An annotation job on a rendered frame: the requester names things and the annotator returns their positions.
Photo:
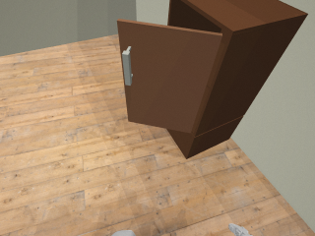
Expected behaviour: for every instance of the cupboard door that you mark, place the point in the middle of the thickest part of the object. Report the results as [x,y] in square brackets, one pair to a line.
[171,67]

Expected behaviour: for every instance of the right robot hand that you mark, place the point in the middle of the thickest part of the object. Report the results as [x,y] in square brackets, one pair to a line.
[238,230]

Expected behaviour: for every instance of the handle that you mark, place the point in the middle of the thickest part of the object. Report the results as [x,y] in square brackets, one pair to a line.
[126,58]

